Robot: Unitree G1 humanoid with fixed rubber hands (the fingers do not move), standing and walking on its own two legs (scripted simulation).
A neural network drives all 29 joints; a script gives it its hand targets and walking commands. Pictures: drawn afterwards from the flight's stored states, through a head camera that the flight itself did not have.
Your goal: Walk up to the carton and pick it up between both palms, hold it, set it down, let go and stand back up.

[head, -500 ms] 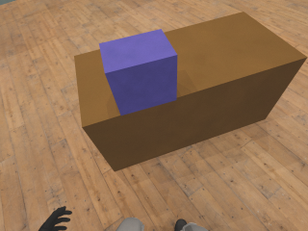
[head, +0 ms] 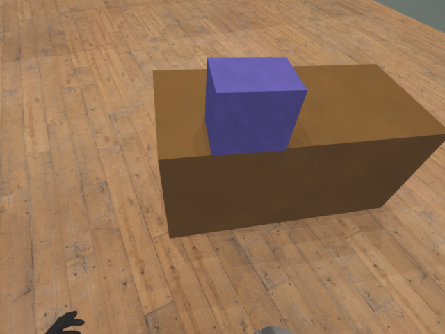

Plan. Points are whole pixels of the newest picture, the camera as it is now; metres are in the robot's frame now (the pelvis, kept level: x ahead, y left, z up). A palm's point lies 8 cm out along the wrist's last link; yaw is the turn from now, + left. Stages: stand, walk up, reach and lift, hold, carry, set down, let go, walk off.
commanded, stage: walk up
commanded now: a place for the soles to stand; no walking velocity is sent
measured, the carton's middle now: (248, 106) +0.82 -0.06 -0.08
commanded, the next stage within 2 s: none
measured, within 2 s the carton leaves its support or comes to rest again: neither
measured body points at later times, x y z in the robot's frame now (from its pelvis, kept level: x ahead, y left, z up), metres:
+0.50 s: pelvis -0.01 -0.05 +0.02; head -0.01 -0.06 +0.47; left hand +0.12 +0.27 -0.06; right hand +0.01 -0.38 -0.09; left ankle +0.01 +0.12 -0.65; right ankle +0.02 -0.14 -0.73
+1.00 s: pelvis +0.05 +0.01 +0.00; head +0.06 +0.05 +0.45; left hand +0.13 +0.35 -0.11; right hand +0.10 -0.33 -0.07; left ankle +0.10 +0.12 -0.73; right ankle +0.05 -0.12 -0.68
